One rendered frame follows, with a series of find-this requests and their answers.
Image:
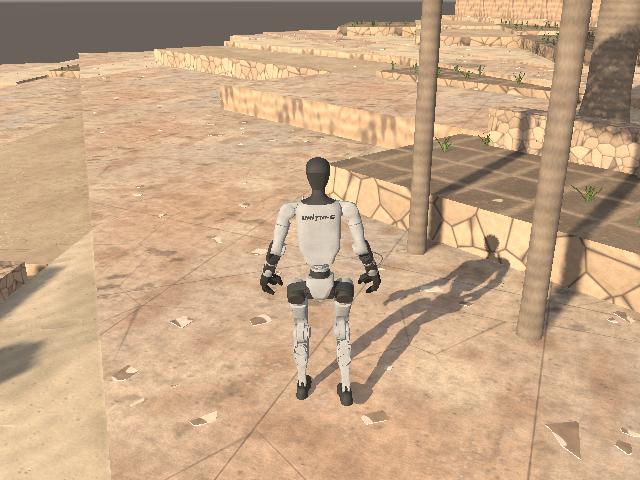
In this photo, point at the left robot hand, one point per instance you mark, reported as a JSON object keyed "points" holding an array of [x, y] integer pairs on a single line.
{"points": [[272, 280]]}

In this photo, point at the robot right shin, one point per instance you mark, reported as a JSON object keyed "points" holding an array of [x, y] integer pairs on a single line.
{"points": [[343, 351]]}

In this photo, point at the right robot foot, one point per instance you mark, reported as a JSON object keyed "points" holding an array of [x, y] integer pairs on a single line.
{"points": [[345, 397]]}

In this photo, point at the robot left forearm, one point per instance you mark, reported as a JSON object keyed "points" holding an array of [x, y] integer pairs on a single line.
{"points": [[270, 263]]}

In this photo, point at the robot right upper arm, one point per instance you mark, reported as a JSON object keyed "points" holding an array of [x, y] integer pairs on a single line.
{"points": [[350, 210]]}

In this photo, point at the right robot hand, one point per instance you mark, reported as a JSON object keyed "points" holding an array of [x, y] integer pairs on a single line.
{"points": [[366, 279]]}

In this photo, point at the robot right forearm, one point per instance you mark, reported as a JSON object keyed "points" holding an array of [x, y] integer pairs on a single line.
{"points": [[369, 262]]}

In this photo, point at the robot left upper arm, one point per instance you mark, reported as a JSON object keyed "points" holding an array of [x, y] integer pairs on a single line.
{"points": [[287, 211]]}

